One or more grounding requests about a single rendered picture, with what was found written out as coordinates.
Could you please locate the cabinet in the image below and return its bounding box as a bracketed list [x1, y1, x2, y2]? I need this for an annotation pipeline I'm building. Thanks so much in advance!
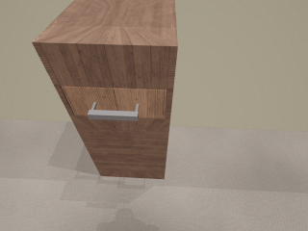
[32, 0, 178, 179]

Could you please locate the drawer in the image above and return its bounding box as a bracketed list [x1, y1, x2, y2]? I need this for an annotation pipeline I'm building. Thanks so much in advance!
[62, 86, 167, 118]

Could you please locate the handle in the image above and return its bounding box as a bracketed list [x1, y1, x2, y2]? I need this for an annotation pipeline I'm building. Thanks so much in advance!
[88, 102, 140, 121]

